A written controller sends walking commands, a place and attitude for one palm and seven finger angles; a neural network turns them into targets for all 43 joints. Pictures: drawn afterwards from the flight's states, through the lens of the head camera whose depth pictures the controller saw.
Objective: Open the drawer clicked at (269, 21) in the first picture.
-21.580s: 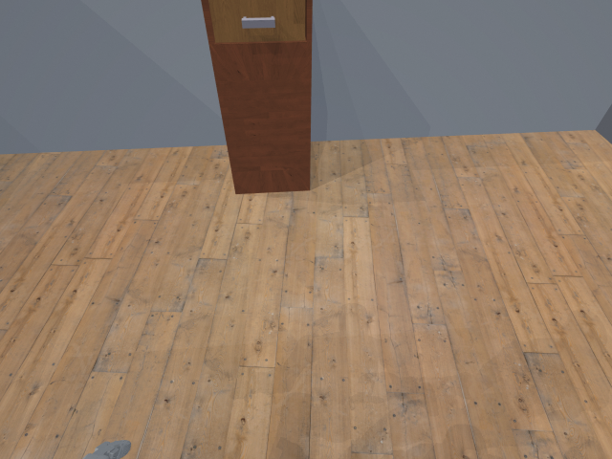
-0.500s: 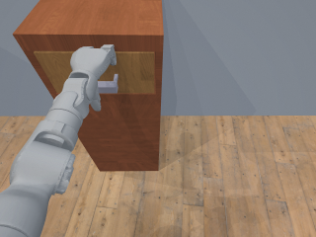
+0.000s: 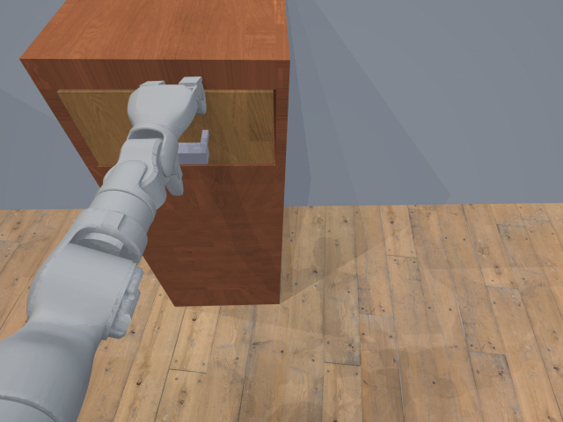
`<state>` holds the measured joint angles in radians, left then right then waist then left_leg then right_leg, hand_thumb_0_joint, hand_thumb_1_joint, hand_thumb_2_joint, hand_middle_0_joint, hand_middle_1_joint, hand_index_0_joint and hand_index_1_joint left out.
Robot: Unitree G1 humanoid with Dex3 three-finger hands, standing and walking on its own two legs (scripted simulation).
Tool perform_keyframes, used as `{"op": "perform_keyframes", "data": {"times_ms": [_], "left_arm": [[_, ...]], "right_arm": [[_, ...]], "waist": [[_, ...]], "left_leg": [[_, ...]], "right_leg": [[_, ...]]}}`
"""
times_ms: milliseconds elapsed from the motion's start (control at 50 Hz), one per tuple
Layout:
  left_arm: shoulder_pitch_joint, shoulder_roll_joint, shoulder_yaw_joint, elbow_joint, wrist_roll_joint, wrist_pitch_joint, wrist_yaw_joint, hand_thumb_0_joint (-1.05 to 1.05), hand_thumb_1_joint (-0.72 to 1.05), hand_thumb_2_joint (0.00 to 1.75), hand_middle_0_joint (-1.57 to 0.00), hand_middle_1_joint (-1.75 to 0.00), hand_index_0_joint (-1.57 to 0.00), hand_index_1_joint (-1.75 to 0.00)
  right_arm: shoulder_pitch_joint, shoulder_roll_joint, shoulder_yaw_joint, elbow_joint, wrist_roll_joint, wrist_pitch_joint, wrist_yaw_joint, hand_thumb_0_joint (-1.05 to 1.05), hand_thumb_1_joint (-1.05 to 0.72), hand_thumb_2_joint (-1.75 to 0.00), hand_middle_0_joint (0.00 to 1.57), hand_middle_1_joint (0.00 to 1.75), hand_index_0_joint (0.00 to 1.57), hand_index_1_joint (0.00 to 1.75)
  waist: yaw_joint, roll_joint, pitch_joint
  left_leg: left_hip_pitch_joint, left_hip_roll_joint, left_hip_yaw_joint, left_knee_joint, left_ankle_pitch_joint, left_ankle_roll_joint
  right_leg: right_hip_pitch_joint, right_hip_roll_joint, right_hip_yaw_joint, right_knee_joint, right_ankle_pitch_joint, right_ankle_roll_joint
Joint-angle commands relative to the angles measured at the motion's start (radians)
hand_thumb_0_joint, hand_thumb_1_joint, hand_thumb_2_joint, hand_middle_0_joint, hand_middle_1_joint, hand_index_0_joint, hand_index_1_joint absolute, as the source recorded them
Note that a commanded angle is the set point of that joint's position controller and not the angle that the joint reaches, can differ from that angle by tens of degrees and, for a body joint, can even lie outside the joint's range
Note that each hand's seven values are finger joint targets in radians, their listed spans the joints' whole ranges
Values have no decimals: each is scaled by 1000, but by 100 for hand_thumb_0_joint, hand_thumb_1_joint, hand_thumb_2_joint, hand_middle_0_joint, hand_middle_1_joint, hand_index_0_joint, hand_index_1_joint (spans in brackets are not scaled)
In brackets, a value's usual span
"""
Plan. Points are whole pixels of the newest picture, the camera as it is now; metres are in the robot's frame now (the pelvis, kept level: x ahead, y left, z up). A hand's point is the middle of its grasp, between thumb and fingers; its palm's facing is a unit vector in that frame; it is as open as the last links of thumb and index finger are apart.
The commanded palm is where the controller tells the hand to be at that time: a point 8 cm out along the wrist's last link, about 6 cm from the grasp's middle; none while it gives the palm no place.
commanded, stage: lower the fingers behind the handle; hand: left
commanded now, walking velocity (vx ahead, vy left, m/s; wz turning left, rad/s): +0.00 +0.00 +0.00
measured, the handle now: (174, 144) +0.55 +0.13 +0.07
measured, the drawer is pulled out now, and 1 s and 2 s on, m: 0.00 0.00 0.00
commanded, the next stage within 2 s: lift the fingers back up to retry in 1.18 s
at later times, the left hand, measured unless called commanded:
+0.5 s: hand (178, 138) +0.51 +0.11 +0.12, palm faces +0.07 -0.04 -1.00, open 13.6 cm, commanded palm +0.51 +0.15 +0.12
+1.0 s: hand (178, 139) +0.51 +0.11 +0.11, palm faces +0.11 -0.02 -0.99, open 13.6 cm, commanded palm +0.51 +0.14 +0.10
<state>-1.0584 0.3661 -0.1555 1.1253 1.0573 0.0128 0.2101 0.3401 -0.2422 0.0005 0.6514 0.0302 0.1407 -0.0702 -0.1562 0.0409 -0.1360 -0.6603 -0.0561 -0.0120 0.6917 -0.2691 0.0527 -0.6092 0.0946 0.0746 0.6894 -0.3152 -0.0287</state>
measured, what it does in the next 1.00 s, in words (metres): stands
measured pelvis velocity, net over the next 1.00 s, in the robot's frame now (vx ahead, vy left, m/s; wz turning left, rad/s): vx -0.04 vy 0.02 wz -0.01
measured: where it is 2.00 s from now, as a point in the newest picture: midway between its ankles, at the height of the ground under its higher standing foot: outside the picture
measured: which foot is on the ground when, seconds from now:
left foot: down 0.00-1.00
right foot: down 0.00-1.00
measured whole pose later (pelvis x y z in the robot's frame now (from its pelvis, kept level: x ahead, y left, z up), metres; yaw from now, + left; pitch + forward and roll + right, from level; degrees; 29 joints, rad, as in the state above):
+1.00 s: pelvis -0.04 +0.02 -0.03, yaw +0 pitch +18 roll -2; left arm -1.26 0.36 -0.22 1.23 1.08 0.18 0.25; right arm 0.35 -0.26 0.04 0.62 0.03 0.16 -0.08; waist -0.22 0.03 -0.14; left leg -0.89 -0.06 0.01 0.86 -0.27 0.08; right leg -0.84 0.07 0.05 0.86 -0.33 0.00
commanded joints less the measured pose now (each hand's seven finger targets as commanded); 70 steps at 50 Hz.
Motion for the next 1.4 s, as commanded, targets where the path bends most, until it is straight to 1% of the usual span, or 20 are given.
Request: {"op": "perform_keyframes", "data": {"times_ms": [0,60,100,120,140,200,280,300,320,360,440,620,780,1000,1040,1160,1260,1300,1340,1380], "left_arm": [[-460,327,78,-68,14,98,41,0,-50,30,-30,-120,-30,-120],[-472,355,83,-34,31,123,53,0,-50,30,-30,-120,-30,-120],[-480,314,53,-5,30,139,52,0,-50,30,-30,-120,-30,-120],[-474,339,64,18,42,146,54,0,-50,30,-30,-120,-30,-120],[-484,311,37,27,41,157,55,0,-50,30,-30,-120,-30,-120],[-508,314,43,33,48,170,56,0,-50,30,-30,-120,-30,-120],[-505,302,21,81,59,192,54,0,-50,30,-30,-120,-30,-120],[-522,272,4,76,55,193,49,0,-50,30,-30,-120,-30,-120],[-504,300,27,86,56,194,51,0,-50,30,-30,-120,-30,-120],[-499,287,14,97,54,198,46,0,-50,30,-30,-120,-30,-120],[-483,309,26,119,49,195,30,0,-50,30,-30,-120,-30,-120],[-484,285,-1,101,47,172,13,0,-50,30,-30,-120,-30,-120],[-495,249,-21,101,48,212,22,0,-50,30,-30,-120,-30,-120],[-541,236,-39,85,38,247,-5,0,-50,30,-30,-120,-30,-120],[-514,258,-29,96,41,243,-11,0,-50,30,-30,-120,-30,-120],[-508,206,-52,67,27,234,-26,0,-50,30,-30,-120,-30,-120],[-490,221,-45,66,25,229,-33,0,-50,30,-30,-120,-30,-120],[-518,199,-57,42,17,224,-33,0,-50,30,-30,-120,-30,-120],[-510,244,-32,60,23,222,-31,0,-50,30,-30,-120,-30,-120],[-528,243,-32,44,17,220,-31,0,-50,30,-30,-120,-30,-120]], "right_arm": [[69,-158,-57,-79,-4,-21,-4,0,-90,-90,20,30,20,30],[77,-164,-54,-76,-5,-16,-7,0,-90,-90,20,30,20,30],[78,-163,-53,-75,-4,-14,-5,0,-90,-90,20,30,20,30],[81,-169,-52,-72,-3,-13,-7,0,-90,-90,20,30,20,30],[81,-170,-49,-73,-3,-12,-7,0,-90,-90,20,30,20,30],[92,-169,-51,-71,-6,-10,-4,0,-90,-90,20,30,20,30],[94,-172,-44,-74,-6,-5,-9,0,-90,-90,20,30,20,30],[98,-171,-46,-75,-6,-5,-7,0,-90,-90,20,30,20,30],[99,-173,-45,-77,-7,-6,-8,0,-90,-90,20,30,20,30],[99,-173,-42,-85,-8,-4,-11,0,-90,-90,20,30,20,30],[103,-180,-37,-94,-7,-5,-19,0,-90,-90,20,30,20,30],[105,-185,-31,-108,-3,-22,-22,0,-90,-90,20,30,20,30],[104,-190,-31,-100,-6,-15,-17,0,-90,-90,20,30,20,30],[91,-186,-23,-101,-1,0,-26,0,-90,-90,20,30,20,30],[86,-189,-19,-105,2,1,-30,0,-90,-90,20,30,20,30],[83,-185,-21,-107,3,-3,-28,0,-90,-90,20,30,20,30],[89,-187,-21,-105,3,-2,-28,0,-90,-90,20,30,20,30],[101,-182,-27,-104,2,-4,-24,0,-90,-90,20,30,20,30],[111,-186,-26,-103,3,-2,-24,0,-90,-90,20,30,20,30],[120,-180,-29,-102,1,-2,-22,0,-90,-90,20,30,20,30]], "waist": [[9,-100,-250],[3,-88,-244],[-11,-94,-227],[-11,-91,-216],[-21,-87,-203],[-20,-78,-241],[-30,-64,-220],[-37,-67,-224],[-32,-68,-227],[-34,-59,-227],[-39,-107,-223],[-48,-87,-197],[-57,-64,-229],[-68,-62,-229],[-62,-61,-225],[-64,-68,-202],[-66,-81,-213],[-68,-64,-225],[-61,-64,-240],[-62,-52,-256]], "left_leg": [[148,31,24,-73,5,0],[123,32,24,-68,-24,-1],[116,31,22,-65,-35,-1],[113,33,20,-67,-56,-2],[106,34,19,-65,-69,-2],[111,32,16,-53,-49,-1],[78,34,15,-49,-101,-2],[88,36,10,-48,-96,-2],[84,35,14,-44,-102,0],[69,33,11,-40,-118,-1],[31,33,9,-32,-144,3],[12,38,-7,-22,-199,5],[26,43,-29,-9,-220,3],[28,50,-40,-10,-240,5],[20,48,-38,-9,-247,5],[31,51,-47,-14,-258,6],[23,50,-40,-1,-234,8],[40,52,-39,3,-216,6],[37,51,-35,9,-209,5],[41,50,-27,12,-205,5]], "right_leg": [[65,-42,-43,-134,2,2],[41,-42,-41,-125,-25,4],[22,-41,-45,-127,-35,2],[-2,-41,-45,-123,-57,4],[-22,-40,-48,-120,-67,4],[-17,-37,-50,-108,-51,-1],[-52,-39,-51,-99,-94,2],[-62,-36,-57,-95,-87,0],[-59,-37,-53,-95,-95,3],[-71,-36,-55,-88,-110,1],[-72,-36,-53,-84,-138,7],[-158,-31,-67,-50,-200,6],[-221,-28,-85,-11,-206,2],[-230,-31,-89,-3,-208,5],[-224,-31,-89,0,-220,7],[-243,-31,-96,2,-223,9],[-229,-33,-92,1,-207,9],[-226,-34,-91,-2,-184,5],[-205,-36,-84,-3,-176,7],[-186,-36,-81,-10,-173,8]]}}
